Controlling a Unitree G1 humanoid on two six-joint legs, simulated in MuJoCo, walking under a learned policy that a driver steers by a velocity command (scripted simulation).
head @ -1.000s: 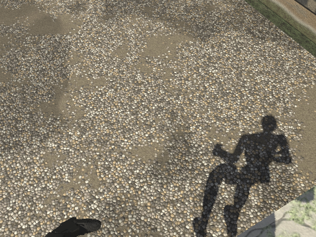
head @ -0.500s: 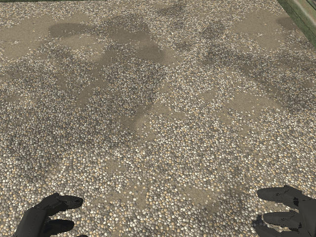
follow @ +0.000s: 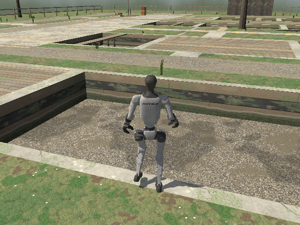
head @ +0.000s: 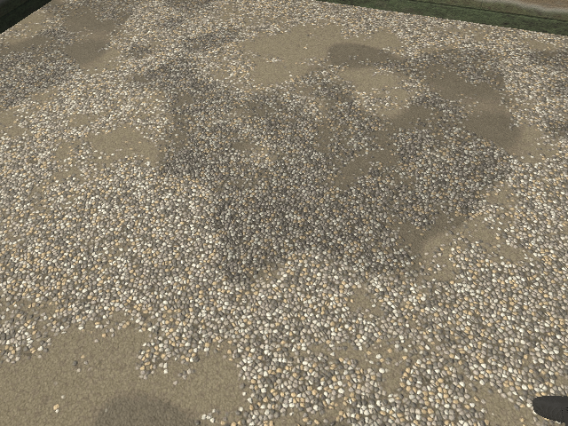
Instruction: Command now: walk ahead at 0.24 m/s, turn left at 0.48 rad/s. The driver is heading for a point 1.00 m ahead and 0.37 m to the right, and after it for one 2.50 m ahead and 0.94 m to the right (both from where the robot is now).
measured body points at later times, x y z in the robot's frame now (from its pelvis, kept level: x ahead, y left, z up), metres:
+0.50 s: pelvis -0.03 +0.04 -0.02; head +0.00 +0.00 +0.43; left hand +0.15 +0.30 -0.10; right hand +0.12 -0.24 -0.11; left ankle +0.03 +0.20 -0.73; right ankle -0.03 -0.07 -0.73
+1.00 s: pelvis -0.04 +0.09 +0.00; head -0.01 +0.07 +0.45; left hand +0.28 +0.20 -0.07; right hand -0.08 -0.23 -0.09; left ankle +0.05 +0.16 -0.73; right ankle -0.06 -0.06 -0.71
